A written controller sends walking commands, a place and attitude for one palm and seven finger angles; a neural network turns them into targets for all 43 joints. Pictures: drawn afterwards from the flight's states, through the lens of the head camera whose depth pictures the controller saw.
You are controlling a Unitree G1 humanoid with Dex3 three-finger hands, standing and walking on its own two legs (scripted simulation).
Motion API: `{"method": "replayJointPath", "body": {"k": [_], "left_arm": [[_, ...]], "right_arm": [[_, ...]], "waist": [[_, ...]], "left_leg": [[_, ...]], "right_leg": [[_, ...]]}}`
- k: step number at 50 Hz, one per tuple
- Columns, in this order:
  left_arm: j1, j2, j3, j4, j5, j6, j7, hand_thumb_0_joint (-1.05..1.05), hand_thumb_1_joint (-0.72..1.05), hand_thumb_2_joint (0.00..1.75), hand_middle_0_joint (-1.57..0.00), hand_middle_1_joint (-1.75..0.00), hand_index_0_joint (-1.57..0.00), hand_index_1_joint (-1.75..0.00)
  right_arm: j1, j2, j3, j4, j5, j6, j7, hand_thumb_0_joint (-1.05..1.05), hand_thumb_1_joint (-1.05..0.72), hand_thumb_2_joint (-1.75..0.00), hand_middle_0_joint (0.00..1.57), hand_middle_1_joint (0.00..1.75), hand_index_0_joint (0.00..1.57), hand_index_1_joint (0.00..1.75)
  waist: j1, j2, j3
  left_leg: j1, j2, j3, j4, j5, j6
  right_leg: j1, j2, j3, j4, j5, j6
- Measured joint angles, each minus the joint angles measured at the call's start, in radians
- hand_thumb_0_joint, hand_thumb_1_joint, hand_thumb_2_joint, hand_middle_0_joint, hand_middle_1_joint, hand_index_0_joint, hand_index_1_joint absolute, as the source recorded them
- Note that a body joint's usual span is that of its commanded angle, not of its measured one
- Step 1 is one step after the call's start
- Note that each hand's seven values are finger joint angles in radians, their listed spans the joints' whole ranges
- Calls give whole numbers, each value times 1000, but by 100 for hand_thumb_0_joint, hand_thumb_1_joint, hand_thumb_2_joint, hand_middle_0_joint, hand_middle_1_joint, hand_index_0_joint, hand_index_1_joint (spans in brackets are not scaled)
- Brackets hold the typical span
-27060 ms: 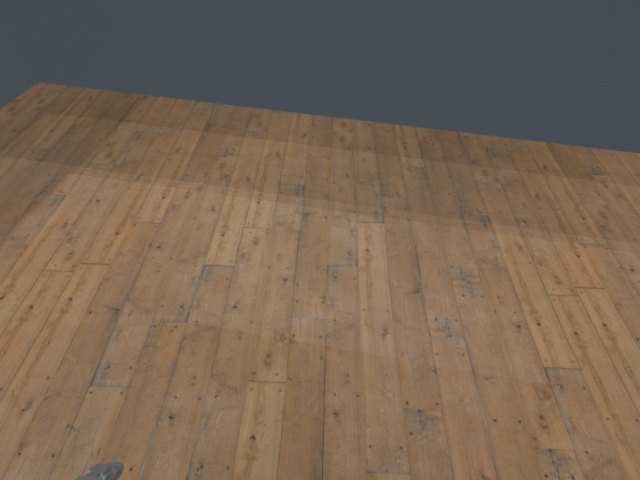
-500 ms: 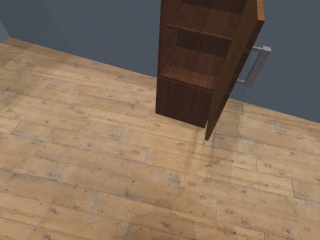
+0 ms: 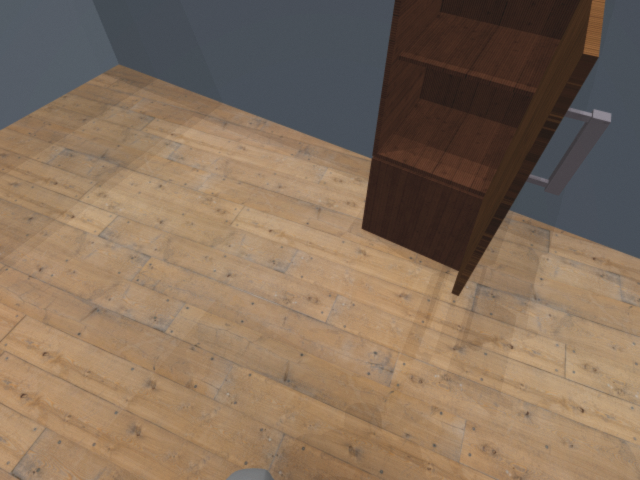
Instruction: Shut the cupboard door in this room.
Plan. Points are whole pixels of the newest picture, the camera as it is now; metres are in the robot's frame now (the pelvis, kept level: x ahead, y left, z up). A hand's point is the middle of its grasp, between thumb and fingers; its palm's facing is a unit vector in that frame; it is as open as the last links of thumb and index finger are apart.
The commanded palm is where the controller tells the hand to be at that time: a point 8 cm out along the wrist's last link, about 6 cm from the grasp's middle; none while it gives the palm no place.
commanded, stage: turn or walk to find it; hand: left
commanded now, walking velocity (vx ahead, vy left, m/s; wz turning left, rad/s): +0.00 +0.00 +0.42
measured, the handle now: (560, 151) +0.60 -0.35 +0.07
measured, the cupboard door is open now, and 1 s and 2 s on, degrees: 93 93 93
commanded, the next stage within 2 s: none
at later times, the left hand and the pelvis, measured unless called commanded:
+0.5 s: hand out of the picture +0.03 +0.20 -0.15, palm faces +0.19 -0.93 -0.31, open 7.4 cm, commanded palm none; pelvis -0.01 -0.03 -0.01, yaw +12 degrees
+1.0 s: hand out of the picture -0.12 +0.15 -0.17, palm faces +0.46 -0.85 -0.26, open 7.3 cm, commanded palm none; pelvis -0.03 -0.04 +0.00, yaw +26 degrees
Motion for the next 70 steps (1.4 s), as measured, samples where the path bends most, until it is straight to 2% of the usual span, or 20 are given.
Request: {"method": "replayJointPath", "body": {"k": [3, 5, 8, 12, 17, 21, 24, 26, 28, 30, 32, 36, 41, 48, 52, 54, 56, 60, 64, 70], "left_arm": [[13, 21, 7, -3, -2, 6, -3, 0, 91, 90, -20, -30, -20, -30], [23, 39, 14, -5, -8, 17, -5, 0, 91, 90, -20, -30, -20, -30], [20, 66, 22, -1, -11, 48, -2, 0, 91, 90, -20, -30, -20, -30], [1, 84, 29, -7, -11, 53, -9, 0, 91, 90, -20, -30, -20, -30], [-23, 89, 27, -40, -14, 47, -12, 0, 91, 90, -20, -30, -20, -30], [-47, 74, 20, -66, -18, 44, -12, 0, 91, 90, -20, -30, -20, -30], [-50, 59, 11, -89, -21, 26, -14, 0, 91, 90, -20, -30, -20, -30], [-49, 34, 3, -99, -13, 11, -12, 0, 91, 90, -20, -30, -20, -30], [-35, 15, -4, -109, -12, 3, -10, 0, 91, 90, -20, -30, -20, -30], [-19, -1, -8, -110, -13, 3, -8, 0, 91, 90, -20, -30, -20, -30], [-6, -13, -12, -104, -14, 3, -8, 0, 91, 90, -20, -30, -20, -30], [16, -24, -13, -91, -13, -3, -3, 0, 92, 90, -20, -30, -20, -30], [42, -13, -12, -73, -10, -8, -3, 0, 92, 90, -21, -30, -20, -30], [67, 25, -2, -37, -2, 1, -4, 0, 91, 90, -20, -30, -20, -30], [80, 58, 12, -16, -7, 13, -7, 0, 91, 90, -20, -30, -20, -30], [74, 81, 19, -7, -11, 33, -7, 0, 91, 90, -20, -30, -20, -30], [59, 90, 21, 0, -12, 55, -5, 0, 91, 90, -20, -30, -20, -30], [22, 92, 25, -12, -13, 55, -12, 0, 91, 90, -20, -30, -20, -30], [-12, 88, 23, -39, -14, 49, -13, 0, 91, 90, -20, -30, -20, -30], [-70, 72, 18, -74, -17, 51, -12, 0, 91, 90, -20, -30, -20, -30]], "right_arm": [[-21, -8, 2, -25, -1, -6, 5, 0, -92, -90, 20, 30, 20, 30], [-29, -14, 2, -43, -6, -18, 8, 0, -91, -90, 20, 30, 20, 30], [-41, -5, 5, -65, -12, -30, 6, 0, -91, -90, 20, 30, 20, 30], [-39, 2, 15, -75, -15, -35, -3, 0, -91, -90, 20, 30, 20, 30], [-32, 10, 20, -84, -15, -32, 1, 0, -91, -90, 20, 30, 20, 30], [-26, 6, 13, -92, -19, -20, 6, 0, -91, -90, 20, 30, 21, 30], [-14, -4, 5, -95, -17, -10, 9, 0, -91, -90, 20, 30, 21, 30], [-8, -22, -7, -92, -11, -2, 10, 0, -91, -90, 20, 30, 21, 30], [-4, -33, -14, -83, -14, 14, 10, 0, -91, -90, 20, 30, 20, 30], [-3, -43, -21, -75, -16, 22, 15, 0, -91, -90, 20, 30, 20, 30], [-1, -52, -25, -69, -17, 23, 18, 0, -91, -90, 20, 30, 20, 30], [9, -57, -23, -54, -16, 27, 20, 0, -91, -90, 20, 30, 20, 30], [-2, -56, -12, -32, -14, 35, 15, 0, -91, -90, 20, 30, 20, 30], [-66, -39, 12, -44, -4, 24, 13, 0, -91, -90, 20, 30, 20, 30], [-98, -26, 22, -79, -4, -2, 16, 0, -91, -90, 20, 30, 20, 30], [-110, -9, 24, -93, -8, -16, 16, 0, -91, -90, 20, 30, 20, 30], [-109, 0, 29, -103, -10, -25, 10, 0, -91, -90, 20, 30, 20, 30], [-95, 9, 34, -101, -10, -29, -2, 0, -91, -90, 20, 30, 20, 30], [-70, 17, 34, -96, -9, -32, -1, 0, -91, -90, 20, 30, 20, 30], [-19, 20, 21, -88, -15, -25, 2, 0, -91, -90, 20, 30, 21, 30]], "waist": [[4, -17, 11], [4, -28, 10], [11, -40, 10], [9, -24, -4], [3, -10, -15], [-15, 13, -17], [-23, 30, -26], [-25, 66, -23], [-21, 66, -23], [-20, 64, -20], [-25, 62, -17], [-24, 50, -14], [-7, 36, -7], [30, 8, 6], [35, -10, -1], [41, -43, 3], [40, -43, -1], [38, -30, -9], [28, -25, -15], [-8, -7, -11]], "left_leg": [[47, 6, 20, -143, 89, -2], [71, -1, 24, -228, 176, 18], [54, -11, 19, -214, 161, 62], [72, -18, -11, -302, 214, 65], [84, -31, -45, -367, 262, 56], [65, -39, -79, -355, 269, 38], [31, -49, -108, -306, 254, 15], [-15, -44, -133, -197, 155, 18], [-76, -64, -129, 1, 39, 17], [-124, -64, -112, 182, 46, 10], [-148, -49, -99, 290, 92, -4], [-136, -16, -89, 332, 128, -28], [-73, 7, -74, 234, 75, -40], [28, 8, -7, -16, 12, -17], [116, 3, 34, -245, 131, 16], [114, -21, 38, -239, 127, 59], [120, -27, 25, -248, 125, 82], [151, -36, -5, -326, 173, 93], [168, -47, -29, -378, 207, 96], [148, -58, -75, -374, 218, 86]], "right_leg": [[-21, -20, -24, 40, -17, 16], [-55, -39, -31, 105, -45, 31], [-150, -14, 55, 326, -194, 48], [-233, 19, 115, 500, -134, 60], [-238, 28, 140, 445, -109, 75], [-188, 44, 141, 293, -118, 71], [-101, 59, 127, 80, -27, 65], [-85, 74, 93, 60, -2, -10], [-76, 61, 74, 63, -13, -40], [-51, 50, 58, 30, -3, -47], [-29, 45, 37, -6, 14, -49], [-8, 38, -3, -49, 31, -57], [-4, 28, -49, -57, 30, -59], [-21, -4, -107, -18, 15, -39], [-48, -32, -142, 57, -18, -9], [-93, -45, -82, 170, -105, 26], [-152, -20, 4, 324, -187, 49], [-235, 4, 97, 499, -126, 75], [-261, 3, 135, 511, -81, 93], [-222, 24, 147, 364, -103, 97]]}}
